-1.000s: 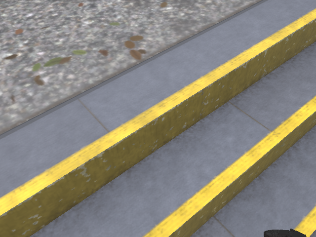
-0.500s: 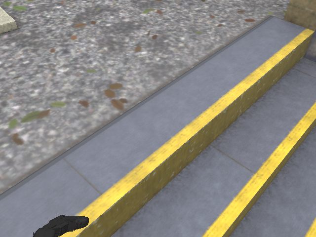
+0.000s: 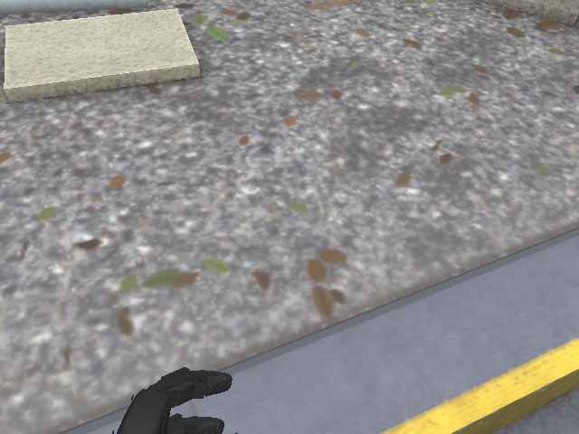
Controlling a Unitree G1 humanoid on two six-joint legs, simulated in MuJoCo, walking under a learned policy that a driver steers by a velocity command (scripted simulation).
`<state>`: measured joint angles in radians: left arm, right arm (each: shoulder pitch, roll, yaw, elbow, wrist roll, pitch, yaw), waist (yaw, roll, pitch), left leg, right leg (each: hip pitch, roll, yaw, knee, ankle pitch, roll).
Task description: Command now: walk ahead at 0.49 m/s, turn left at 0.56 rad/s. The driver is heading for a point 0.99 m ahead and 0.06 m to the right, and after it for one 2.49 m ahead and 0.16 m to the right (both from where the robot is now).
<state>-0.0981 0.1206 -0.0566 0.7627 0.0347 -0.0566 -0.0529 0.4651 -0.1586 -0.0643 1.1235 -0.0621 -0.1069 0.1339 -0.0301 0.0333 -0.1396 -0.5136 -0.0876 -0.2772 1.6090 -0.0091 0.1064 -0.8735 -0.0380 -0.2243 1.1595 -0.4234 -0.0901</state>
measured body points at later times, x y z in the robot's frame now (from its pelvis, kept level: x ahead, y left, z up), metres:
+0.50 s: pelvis +0.22 +0.02 +0.12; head +0.24 +0.02 +0.57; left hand +0.12 +0.17 -0.03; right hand +0.50 -0.07 +0.04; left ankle +0.31 +0.13 -0.45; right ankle +0.10 -0.11 -0.62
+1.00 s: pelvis +0.33 -0.01 +0.27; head +0.33 -0.03 +0.72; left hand +0.55 +0.20 +0.18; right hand +0.36 -0.24 +0.11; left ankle +0.31 +0.13 -0.45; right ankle +0.38 -0.11 -0.44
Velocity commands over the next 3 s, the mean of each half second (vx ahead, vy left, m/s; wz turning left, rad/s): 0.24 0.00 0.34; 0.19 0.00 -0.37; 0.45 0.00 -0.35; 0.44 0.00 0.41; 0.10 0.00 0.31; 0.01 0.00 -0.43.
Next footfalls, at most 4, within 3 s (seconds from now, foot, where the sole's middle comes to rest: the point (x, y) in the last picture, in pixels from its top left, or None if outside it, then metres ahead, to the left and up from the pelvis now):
0.46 left None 0.35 0.14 -0.49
1.02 right None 0.41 -0.12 -0.49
1.56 left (285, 278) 0.76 0.00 -0.49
2.02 right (357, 173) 1.10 -0.19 -0.49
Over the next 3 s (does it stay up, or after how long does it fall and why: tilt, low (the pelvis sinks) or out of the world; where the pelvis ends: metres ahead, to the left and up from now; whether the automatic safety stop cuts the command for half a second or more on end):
stays up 0.95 -0.13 0.29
